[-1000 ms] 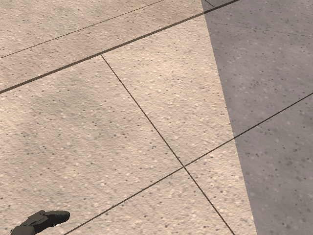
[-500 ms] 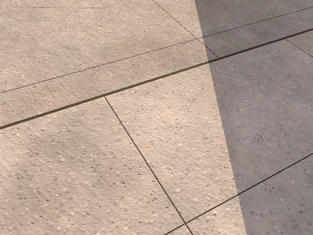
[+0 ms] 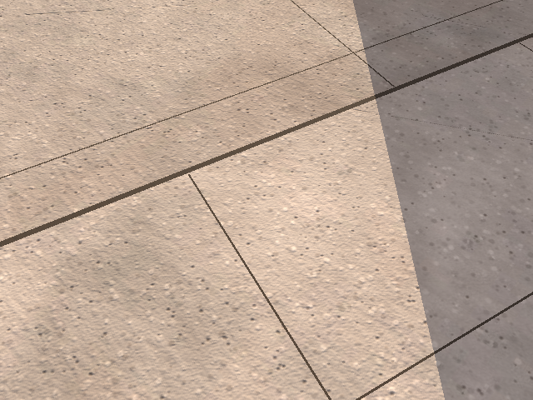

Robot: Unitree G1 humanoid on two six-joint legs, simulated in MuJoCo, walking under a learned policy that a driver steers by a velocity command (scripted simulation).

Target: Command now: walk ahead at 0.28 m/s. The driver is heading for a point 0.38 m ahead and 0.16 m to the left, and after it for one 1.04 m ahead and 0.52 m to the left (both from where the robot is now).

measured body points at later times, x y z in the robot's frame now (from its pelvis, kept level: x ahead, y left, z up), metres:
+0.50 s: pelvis +0.15 +0.05 +0.01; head +0.18 +0.10 +0.46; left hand +0.33 +0.33 -0.09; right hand +0.15 -0.22 -0.10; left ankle +0.07 +0.13 -0.74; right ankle +0.34 -0.10 -0.69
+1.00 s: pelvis +0.43 +0.08 +0.00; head +0.46 +0.10 +0.45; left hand +0.31 +0.35 -0.13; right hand +0.73 -0.06 -0.09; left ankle +0.49 +0.29 -0.68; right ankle +0.41 -0.05 -0.74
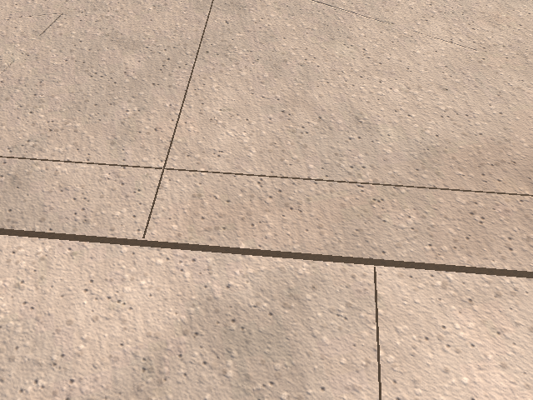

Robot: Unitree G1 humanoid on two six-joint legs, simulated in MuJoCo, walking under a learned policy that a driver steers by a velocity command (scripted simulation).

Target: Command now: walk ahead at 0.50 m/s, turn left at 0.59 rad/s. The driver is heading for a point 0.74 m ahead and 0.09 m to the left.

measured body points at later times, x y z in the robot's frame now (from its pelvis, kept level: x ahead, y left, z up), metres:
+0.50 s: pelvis +0.29 +0.06 +0.00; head +0.32 +0.08 +0.45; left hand +0.42 +0.36 -0.09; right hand +0.44 -0.20 -0.09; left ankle +0.23 +0.13 -0.74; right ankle +0.51 -0.08 -0.68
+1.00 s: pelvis +0.58 +0.07 +0.01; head +0.62 +0.08 +0.45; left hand +0.51 +0.34 -0.12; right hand +0.84 -0.10 -0.09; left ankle +0.68 +0.28 -0.69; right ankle +0.55 -0.03 -0.74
